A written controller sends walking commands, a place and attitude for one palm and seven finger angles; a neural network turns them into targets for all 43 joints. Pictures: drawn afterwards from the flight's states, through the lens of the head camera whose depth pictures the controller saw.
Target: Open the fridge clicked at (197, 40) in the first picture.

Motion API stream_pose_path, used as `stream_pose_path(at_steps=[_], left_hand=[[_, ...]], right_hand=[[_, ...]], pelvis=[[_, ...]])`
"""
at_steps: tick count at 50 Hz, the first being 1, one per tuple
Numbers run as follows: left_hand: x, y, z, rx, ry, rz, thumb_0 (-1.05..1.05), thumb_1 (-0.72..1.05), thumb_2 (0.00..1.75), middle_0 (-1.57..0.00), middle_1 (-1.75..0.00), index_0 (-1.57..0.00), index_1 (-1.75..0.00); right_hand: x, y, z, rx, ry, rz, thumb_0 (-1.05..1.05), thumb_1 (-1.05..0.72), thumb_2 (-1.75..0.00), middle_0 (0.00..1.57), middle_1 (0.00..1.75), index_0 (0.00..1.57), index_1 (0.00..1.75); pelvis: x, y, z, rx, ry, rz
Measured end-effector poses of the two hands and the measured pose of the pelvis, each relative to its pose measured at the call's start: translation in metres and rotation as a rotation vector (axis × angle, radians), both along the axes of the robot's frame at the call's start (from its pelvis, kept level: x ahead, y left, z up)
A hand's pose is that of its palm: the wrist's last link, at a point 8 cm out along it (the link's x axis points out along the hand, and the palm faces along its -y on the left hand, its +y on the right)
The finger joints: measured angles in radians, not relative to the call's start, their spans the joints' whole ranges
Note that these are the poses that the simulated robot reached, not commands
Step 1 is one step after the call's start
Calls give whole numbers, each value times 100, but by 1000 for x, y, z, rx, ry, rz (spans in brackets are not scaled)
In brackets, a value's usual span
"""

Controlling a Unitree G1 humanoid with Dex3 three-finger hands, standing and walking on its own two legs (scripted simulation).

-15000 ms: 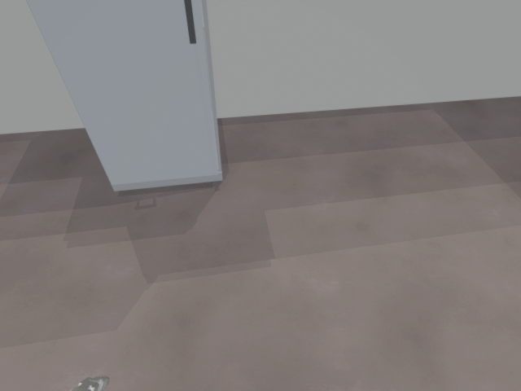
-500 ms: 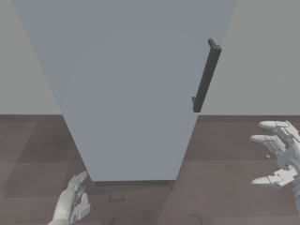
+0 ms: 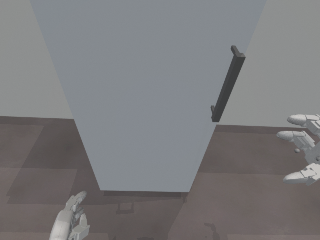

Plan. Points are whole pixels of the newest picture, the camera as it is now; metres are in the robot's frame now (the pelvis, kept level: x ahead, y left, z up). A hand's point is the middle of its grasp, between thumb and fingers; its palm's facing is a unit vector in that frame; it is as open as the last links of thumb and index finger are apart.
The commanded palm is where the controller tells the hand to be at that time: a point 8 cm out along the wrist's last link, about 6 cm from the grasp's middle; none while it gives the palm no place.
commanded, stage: raise the hand to about handle height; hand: right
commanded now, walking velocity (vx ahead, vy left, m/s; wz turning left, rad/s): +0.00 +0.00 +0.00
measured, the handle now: (224, 87) +0.51 -0.17 +0.14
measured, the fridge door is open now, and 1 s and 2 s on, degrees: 0 0 0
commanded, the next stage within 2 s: move the hooked fingers beside the handle in 0.26 s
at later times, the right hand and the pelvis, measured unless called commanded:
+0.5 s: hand (301, 150) +0.28 -0.28 +0.16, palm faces +0.07 +1.00 -0.04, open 14.0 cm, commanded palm +0.25 -0.32 +0.16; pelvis +0.00 -0.01 +0.00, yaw +0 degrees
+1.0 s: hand (282, 132) +0.33 -0.27 +0.15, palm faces +0.04 +1.00 -0.02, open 13.9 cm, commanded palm +0.31 -0.31 +0.15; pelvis +0.00 +0.00 +0.00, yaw +0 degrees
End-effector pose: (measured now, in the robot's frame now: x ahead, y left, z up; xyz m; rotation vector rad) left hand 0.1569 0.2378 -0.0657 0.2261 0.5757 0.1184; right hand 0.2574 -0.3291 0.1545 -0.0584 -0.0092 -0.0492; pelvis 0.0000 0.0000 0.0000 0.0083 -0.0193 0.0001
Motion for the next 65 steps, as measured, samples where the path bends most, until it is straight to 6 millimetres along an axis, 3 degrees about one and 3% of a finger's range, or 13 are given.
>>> stream_pose_path(at_steps=[24, 65], left_hand=[[9, -21, 6, -7, -21, -33, 2, 90, 89, -21, -30, -20, -30], [-43, 11, -15, 31, 154, 87, 1, 91, 89, -21, -30, -20, -30]], right_hand=[[-5, -7, 4, 11, -33, -15, -1, 50, -30, 30, 120, 30, 120], [89, 26, -3, 54, 11, 33, -1, 50, -30, 30, 120, 30, 120]], pelvis=[[-1, -7, 2, 4, -16, -5], [-7, -3, 0, -5, 47, 10]])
